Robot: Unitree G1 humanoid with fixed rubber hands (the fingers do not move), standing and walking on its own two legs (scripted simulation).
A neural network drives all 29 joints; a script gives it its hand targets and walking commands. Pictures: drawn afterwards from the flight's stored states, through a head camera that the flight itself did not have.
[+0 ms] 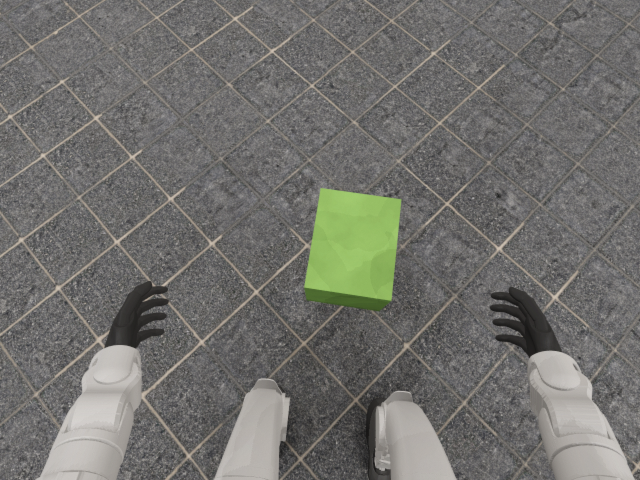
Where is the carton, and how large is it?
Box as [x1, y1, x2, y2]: [304, 188, 400, 310]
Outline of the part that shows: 321,188 304,285 306,298 308,300 379,310 391,300 400,199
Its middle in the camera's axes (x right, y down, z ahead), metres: +0.09 +0.03 +1.04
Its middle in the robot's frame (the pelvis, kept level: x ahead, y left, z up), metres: +0.54 -0.06 -0.60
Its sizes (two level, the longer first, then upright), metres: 0.259 0.206 0.197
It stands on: the floor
